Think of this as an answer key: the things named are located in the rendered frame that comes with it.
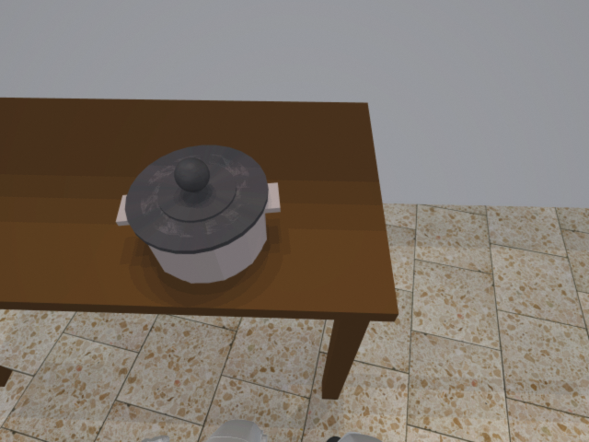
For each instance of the table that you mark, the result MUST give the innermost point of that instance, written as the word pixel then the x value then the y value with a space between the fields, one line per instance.
pixel 66 163

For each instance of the knob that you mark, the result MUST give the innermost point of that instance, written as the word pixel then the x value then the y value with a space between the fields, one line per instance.
pixel 191 174

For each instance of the robot left thigh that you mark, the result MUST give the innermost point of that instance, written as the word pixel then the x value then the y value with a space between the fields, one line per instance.
pixel 238 431

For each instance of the pot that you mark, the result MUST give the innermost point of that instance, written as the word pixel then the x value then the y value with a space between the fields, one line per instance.
pixel 220 264

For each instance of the lid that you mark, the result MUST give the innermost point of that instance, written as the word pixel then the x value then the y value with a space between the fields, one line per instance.
pixel 170 219

